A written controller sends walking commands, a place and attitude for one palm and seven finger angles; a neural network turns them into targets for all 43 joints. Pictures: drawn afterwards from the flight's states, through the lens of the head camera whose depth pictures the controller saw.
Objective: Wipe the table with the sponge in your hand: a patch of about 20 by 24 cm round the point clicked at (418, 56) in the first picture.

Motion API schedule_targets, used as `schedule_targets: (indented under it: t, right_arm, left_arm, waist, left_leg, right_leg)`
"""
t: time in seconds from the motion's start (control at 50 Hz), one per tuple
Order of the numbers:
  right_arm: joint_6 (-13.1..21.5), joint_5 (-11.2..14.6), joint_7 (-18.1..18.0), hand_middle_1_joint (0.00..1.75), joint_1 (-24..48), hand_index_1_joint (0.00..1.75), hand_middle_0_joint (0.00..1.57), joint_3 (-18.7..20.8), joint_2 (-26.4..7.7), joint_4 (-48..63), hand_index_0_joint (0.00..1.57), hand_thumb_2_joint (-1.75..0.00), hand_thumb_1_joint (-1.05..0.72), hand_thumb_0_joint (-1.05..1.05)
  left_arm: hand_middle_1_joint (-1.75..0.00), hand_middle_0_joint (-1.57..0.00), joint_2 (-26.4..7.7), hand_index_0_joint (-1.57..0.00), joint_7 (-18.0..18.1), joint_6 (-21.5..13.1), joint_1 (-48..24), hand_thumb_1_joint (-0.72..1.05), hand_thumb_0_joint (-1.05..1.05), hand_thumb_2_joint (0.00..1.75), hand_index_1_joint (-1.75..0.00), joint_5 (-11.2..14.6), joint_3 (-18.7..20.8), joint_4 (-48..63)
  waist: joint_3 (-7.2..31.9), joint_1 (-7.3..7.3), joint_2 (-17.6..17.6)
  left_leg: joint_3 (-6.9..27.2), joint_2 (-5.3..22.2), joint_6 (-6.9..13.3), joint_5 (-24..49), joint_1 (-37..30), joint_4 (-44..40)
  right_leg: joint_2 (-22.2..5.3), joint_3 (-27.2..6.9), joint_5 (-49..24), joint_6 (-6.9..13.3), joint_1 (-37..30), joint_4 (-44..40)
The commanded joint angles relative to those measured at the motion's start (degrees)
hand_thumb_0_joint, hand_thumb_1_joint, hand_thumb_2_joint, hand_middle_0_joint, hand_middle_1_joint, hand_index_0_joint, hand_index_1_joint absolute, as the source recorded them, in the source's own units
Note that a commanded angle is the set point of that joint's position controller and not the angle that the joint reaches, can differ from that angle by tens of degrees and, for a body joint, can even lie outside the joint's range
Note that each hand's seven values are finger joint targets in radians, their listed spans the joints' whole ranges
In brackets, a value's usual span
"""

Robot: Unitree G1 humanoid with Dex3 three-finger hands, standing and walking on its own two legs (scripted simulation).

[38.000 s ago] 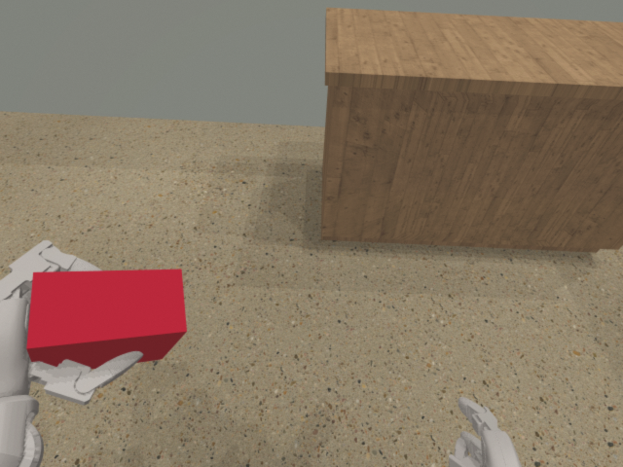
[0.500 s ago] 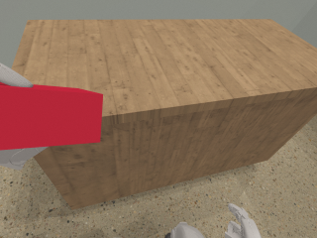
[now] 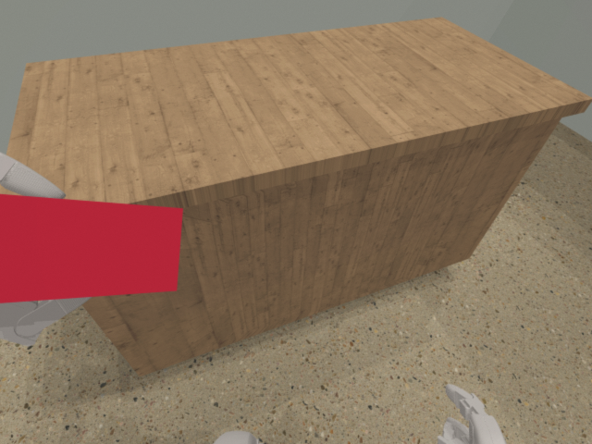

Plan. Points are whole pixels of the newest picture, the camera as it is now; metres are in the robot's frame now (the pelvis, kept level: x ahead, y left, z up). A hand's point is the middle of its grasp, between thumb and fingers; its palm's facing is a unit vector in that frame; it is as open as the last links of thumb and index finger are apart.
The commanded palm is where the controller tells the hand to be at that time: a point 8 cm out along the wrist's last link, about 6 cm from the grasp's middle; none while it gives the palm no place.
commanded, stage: stop stepping back and stand still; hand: left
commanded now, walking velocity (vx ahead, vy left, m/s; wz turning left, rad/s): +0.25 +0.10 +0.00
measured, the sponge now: (103, 240) +0.23 +0.18 +0.25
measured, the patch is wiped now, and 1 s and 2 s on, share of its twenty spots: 1.00 1.00 1.00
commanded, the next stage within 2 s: stand and wait in 0.54 s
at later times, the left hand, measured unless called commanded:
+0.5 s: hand out of the picture +0.15 +0.22 +0.28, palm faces +0.53 -0.77 -0.37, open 10.1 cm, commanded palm +0.10 +0.26 +0.27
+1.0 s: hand out of the picture +0.18 +0.25 +0.26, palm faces +0.51 -0.78 -0.35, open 10.1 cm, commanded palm +0.12 +0.29 +0.27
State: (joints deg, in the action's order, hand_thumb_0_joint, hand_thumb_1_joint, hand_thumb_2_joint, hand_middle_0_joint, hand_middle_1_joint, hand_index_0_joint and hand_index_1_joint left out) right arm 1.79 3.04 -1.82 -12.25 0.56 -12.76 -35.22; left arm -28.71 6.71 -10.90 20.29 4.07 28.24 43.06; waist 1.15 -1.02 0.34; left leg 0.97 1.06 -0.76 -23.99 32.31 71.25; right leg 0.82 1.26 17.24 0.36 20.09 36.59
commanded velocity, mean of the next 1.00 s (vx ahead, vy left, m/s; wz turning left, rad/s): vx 0.06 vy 0.02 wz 0.00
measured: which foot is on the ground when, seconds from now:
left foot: up 0.00-0.08, down 0.10-0.30, up 0.32-0.54, down 0.56-1.00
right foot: down 0.00-1.00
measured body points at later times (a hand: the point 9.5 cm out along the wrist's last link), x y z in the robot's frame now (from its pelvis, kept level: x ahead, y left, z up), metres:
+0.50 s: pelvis -0.05 -0.03 +0.01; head -0.07 -0.03 +0.46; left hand +0.11 +0.25 +0.30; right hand +0.10 -0.25 -0.09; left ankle -0.06 +0.11 -0.69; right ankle +0.01 -0.08 -0.72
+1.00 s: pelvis -0.02 +0.00 +0.02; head -0.03 +0.00 +0.47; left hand +0.15 +0.29 +0.28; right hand +0.17 -0.22 -0.06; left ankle -0.05 +0.12 -0.72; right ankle +0.01 -0.08 -0.72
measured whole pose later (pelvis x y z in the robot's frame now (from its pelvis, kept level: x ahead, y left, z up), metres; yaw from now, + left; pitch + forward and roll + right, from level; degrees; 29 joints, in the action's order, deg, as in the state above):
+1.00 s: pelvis -0.02 +0.00 +0.02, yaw +3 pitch -1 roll +0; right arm 4.4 1.3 -3.0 -9.7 -1.3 -12.2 -35.1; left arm -23.8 8.5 -9.1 18.7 3.5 24.2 32.9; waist 1.2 0.2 0.8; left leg -1.1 1.4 -0.3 -17.0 11.3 29.0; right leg 2.1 3.5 12.2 2.6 14.2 27.0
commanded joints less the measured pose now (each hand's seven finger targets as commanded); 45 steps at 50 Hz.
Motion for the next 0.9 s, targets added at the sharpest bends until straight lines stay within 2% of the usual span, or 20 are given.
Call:
schedule_targets:
  t: [0.0,0.06,0.1,0.12,0.14,0.16,0.24,0.26,0.28,0.3,0.32,0.36,0.4,0.46,0.54,0.6,0.66,0.7,0.78,0.88]
  right_arm:
    - [2.0,-0.3,-1.2,0.30,6.5,0.30,0.20,1.9,-5.7,8.5,0.20,-0.90,-0.90,0.00]
    - [3.8,-0.2,-2.3,0.30,4.4,0.30,0.20,2.3,-6.8,9.2,0.20,-0.90,-0.90,0.00]
    - [5.2,-0.3,-2.2,0.30,3.4,0.30,0.20,3.3,-7.2,10.7,0.20,-0.90,-0.90,0.00]
    - [6.5,-0.6,-2.0,0.30,3.8,0.30,0.20,2.6,-6.1,9.7,0.20,-0.90,-0.90,0.00]
    - [7.3,-1.2,-1.3,0.30,4.2,0.30,0.20,2.2,-5.8,8.7,0.20,-0.90,-0.90,0.00]
    - [7.9,-1.0,-0.5,0.30,4.6,0.30,0.20,1.9,-6.1,6.8,0.20,-0.90,-0.90,0.00]
    - [8.1,-1.9,-0.5,0.30,6.7,0.30,0.20,1.1,-7.6,6.5,0.20,-0.90,-0.90,0.00]
    - [7.7,-1.9,-0.7,0.30,7.1,0.30,0.20,1.2,-7.7,6.9,0.20,-0.90,-0.90,0.00]
    - [6.9,-1.9,-0.6,0.30,7.2,0.30,0.20,1.5,-7.1,7.6,0.20,-0.90,-0.90,0.00]
    - [6.2,-1.1,-0.7,0.30,6.8,0.30,0.20,2.8,-7.1,7.9,0.20,-0.90,-0.90,0.00]
    - [5.9,-1.2,-0.3,0.30,5.8,0.30,0.20,3.2,-7.2,6.0,0.20,-0.90,-0.90,0.00]
    - [4.6,-1.8,0.0,0.30,4.4,0.30,0.20,1.5,-4.5,5.0,0.20,-0.90,-0.90,0.00]
    - [4.0,-1.9,-0.6,0.30,5.1,0.30,0.20,0.8,-3.8,5.9,0.20,-0.90,-0.90,0.00]
    - [4.9,-2.1,-2.4,0.30,6.2,0.30,0.20,0.2,-4.1,7.2,0.20,-0.90,-0.90,0.00]
    - [5.9,-1.9,-2.5,0.30,7.0,0.30,0.20,1.1,-7.5,9.2,0.20,-0.90,-0.90,0.00]
    - [6.4,-1.7,-2.5,0.30,7.6,0.30,0.20,0.4,-6.1,9.0,0.20,-0.90,-0.90,0.00]
    - [6.9,-2.1,-1.8,0.30,6.9,0.30,0.20,0.9,-6.1,8.3,0.20,-0.90,-0.90,0.00]
    - [6.9,-1.9,-1.2,0.30,6.5,0.30,0.20,0.9,-5.3,7.7,0.20,-0.90,-0.90,0.00]
    - [6.8,-2.1,-1.5,0.30,7.5,0.30,0.20,1.2,-6.2,8.2,0.20,-0.90,-0.90,0.00]
    - [5.9,-1.8,-1.5,0.30,8.2,0.30,0.20,1.1,-6.6,9.1,0.20,-0.90,-0.90,0.00]
  left_arm:
    - [-1.60,-1.20,-10.5,-1.20,2.2,0.0,-13.5,0.10,0.00,1.30,-1.60,0.0,7.5,-3.0]
    - [-1.60,-1.20,-9.4,-1.20,2.3,-0.5,-14.2,0.10,0.00,1.30,-1.60,0.1,5.9,-2.1]
    - [-1.60,-1.20,-8.9,-1.20,2.5,-0.8,-11.9,0.10,0.00,1.30,-1.60,0.5,5.4,4.3]
    - [-1.60,-1.20,-10.2,-1.20,2.8,-1.5,-13.6,0.10,0.00,1.30,-1.60,-0.4,5.8,5.5]
    - [-1.60,-1.20,-9.4,-1.20,2.7,-1.7,-14.0,0.10,0.00,1.30,-1.60,-0.6,5.0,5.8]
    - [-1.60,-1.20,-7.9,-1.20,2.3,-1.9,-12.7,0.10,0.00,1.30,-1.60,-0.6,3.8,4.2]
    - [-1.60,-1.20,-7.9,-1.20,2.3,-1.5,-11.2,0.10,0.00,1.30,-1.60,-0.7,4.7,3.3]
    - [-1.60,-1.20,-8.3,-1.20,2.2,-1.2,-11.7,0.10,0.00,1.30,-1.60,-0.9,5.1,2.6]
    - [-1.60,-1.20,-9.9,-1.20,1.9,-0.8,-10.2,0.10,0.00,1.30,-1.60,-1.4,5.7,0.5]
    - [-1.60,-1.20,-9.9,-1.20,1.8,-1.1,-12.4,0.10,0.00,1.30,-1.60,-0.4,6.0,2.3]
    - [-1.60,-1.20,-9.2,-1.20,1.4,-2.2,-13.3,0.10,0.00,1.30,-1.60,0.0,5.8,3.2]
    - [-1.60,-1.20,-9.6,-1.20,0.9,-2.5,-11.8,0.10,0.00,1.30,-1.60,0.7,7.2,3.3]
    - [-1.60,-1.20,-8.4,-1.20,1.1,-1.8,-10.7,0.10,0.00,1.30,-1.60,0.7,5.6,0.9]
    - [-1.60,-1.20,-6.3,-1.20,2.2,-0.7,-10.0,0.10,0.00,1.30,-1.60,0.2,2.6,-2.6]
    - [-1.60,-1.20,-5.5,-1.20,2.9,-0.7,-10.6,0.10,0.00,1.30,-1.60,0.0,1.8,0.0]
    - [-1.60,-1.20,-5.4,-1.20,3.1,-0.3,-9.5,0.10,0.00,1.30,-1.60,-0.6,1.8,-0.5]
    - [-1.60,-1.20,-6.2,-1.20,3.1,-1.2,-9.2,0.10,0.00,1.30,-1.60,-0.7,2.5,0.9]
    - [-1.60,-1.20,-7.3,-1.20,3.4,-1.8,-9.9,0.10,0.00,1.30,-1.60,-0.7,3.2,3.4]
    - [-1.60,-1.20,-5.9,-1.20,3.5,-1.8,-8.2,0.10,0.00,1.30,-1.60,-0.4,2.2,2.6]
    - [-1.60,-1.20,-4.5,-1.20,3.0,-1.1,-6.9,0.10,0.00,1.30,-1.60,-0.1,1.8,-0.9]
  waist:
    - [3.5,-0.87,-6.2]
    - [8.5,-0.94,2.8]
    - [9.6,0.29,19.2]
    - [8.5,-1.61,20.7]
    - [4.9,-1.41,17.5]
    - [1.9,-0.78,9.3]
    - [2.4,1.21,9.9]
    - [3.6,1.63,4.7]
    - [3.9,0.99,-8.2]
    - [6.2,0.51,-15.7]
    - [4.0,-0.02,-10.2]
    - [3.6,-0.94,-1.2]
    - [3.5,-1.00,-3.1]
    - [4.2,-0.56,-5.6]
    - [5.1,0.75,5.2]
    - [-0.7,0.74,6.3]
    - [2.6,0.55,-3.9]
    - [6.1,0.27,-3.0]
    - [6.1,0.32,4.5]
    - [6.5,0.69,2.7]
  left_leg:
    - [2.8,3.8,3.1,-0.2,-13.2,-17.0]
    - [-3.0,0.6,4.5,3.9,-19.0,-44.8]
    - [9.2,11.5,9.9,20.6,-27.0,-51.5]
    - [15.7,13.9,14.2,25.5,-26.1,-48.9]
    - [20.9,15.7,15.7,23.5,-22.3,-50.1]
    - [19.7,16.3,14.9,21.0,-19.1,-50.2]
    - [7.1,9.9,8.1,10.7,-10.5,-40.4]
    - [2.9,5.9,6.9,2.5,-5.2,-32.4]
    - [-1.7,0.2,4.9,-4.9,2.4,-17.2]
    - [-0.5,-2.3,3.3,-7.9,4.6,-5.3]
    - [4.9,-0.6,2.7,-1.5,1.4,0.1]
    - [4.1,2.6,2.5,3.0,-1.2,-5.4]
    - [-0.1,3.0,2.9,3.3,-10.8,-19.3]
    - [-5.4,0.5,4.0,1.6,-21.4,-37.3]
    - [7.7,8.6,7.3,-1.9,-17.4,-49.9]
    - [6.8,7.4,5.6,-11.3,-8.0,-52.0]
    - [1.3,2.5,3.7,4.0,-11.9,-38.4]
    - [1.1,2.4,2.9,10.6,-13.9,-36.6]
    - [3.1,3.8,3.1,17.4,-20.3,-43.6]
    - [3.9,5.4,3.1,23.9,-20.4,-45.7]
  right_leg:
    - [-16.8,-11.2,-12.2,6.6,12.1,-9.7]
    - [-8.1,-5.7,-4.0,3.4,3.8,1.8]
    - [2.7,3.1,10.5,-0.6,14.1,25.4]
    - [0.5,-0.1,13.6,-0.8,18.7,28.5]
    - [-1.0,-4.4,12.3,-0.5,21.2,29.8]
    - [-2.4,-5.8,10.6,-0.2,19.9,26.5]
    - [-0.5,1.2,-0.7,0.0,-6.1,-4.4]
    - [-1.0,0.8,-5.8,0.3,-14.6,-10.7]
    - [-9.2,-12.0,-4.8,3.8,-19.3,-15.8]
    - [-20.2,-34.4,12.3,6.3,-14.1,-25.8]
    - [-20.6,-37.5,18.2,7.2,-5.5,-28.3]
    - [-19.4,-27.7,16.3,9.7,-0.4,-24.4]
    - [-16.6,-18.2,16.5,7.6,5.9,-24.1]
    - [-12.9,-13.0,22.0,4.8,5.9,-22.7]
    - [-1.7,-3.9,6.9,-0.9,-2.2,-7.1]
    - [-2.0,-4.5,6.3,-0.8,-4.0,-10.7]
    - [-9.0,-15.3,3.2,1.7,-5.0,-19.4]
    - [-13.6,-18.5,-4.7,3.1,-9.0,-20.2]
    - [-8.6,-10.8,-10.9,2.2,-8.0,-15.2]
    - [-5.0,-6.3,-18.4,0.6,-10.8,-12.3]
